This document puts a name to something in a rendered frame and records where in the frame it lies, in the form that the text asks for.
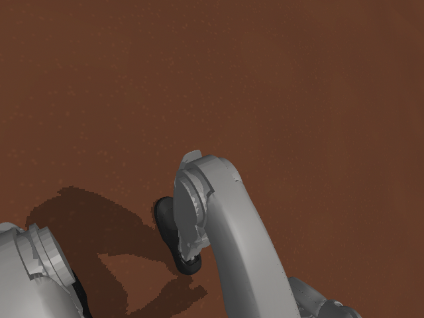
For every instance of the right robot arm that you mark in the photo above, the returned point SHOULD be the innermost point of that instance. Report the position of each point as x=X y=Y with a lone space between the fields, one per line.
x=335 y=309

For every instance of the right robot hand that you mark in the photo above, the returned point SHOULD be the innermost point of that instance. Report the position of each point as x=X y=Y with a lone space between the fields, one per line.
x=309 y=300

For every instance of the left robot foot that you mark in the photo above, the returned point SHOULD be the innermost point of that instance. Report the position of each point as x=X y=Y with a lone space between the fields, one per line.
x=81 y=296

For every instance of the right robot foot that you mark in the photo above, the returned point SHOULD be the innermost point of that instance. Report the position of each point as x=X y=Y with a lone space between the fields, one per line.
x=164 y=216

